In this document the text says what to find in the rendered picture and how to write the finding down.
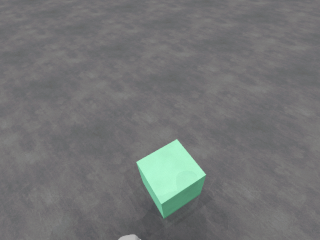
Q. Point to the carton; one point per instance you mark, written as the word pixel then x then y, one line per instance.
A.
pixel 172 177

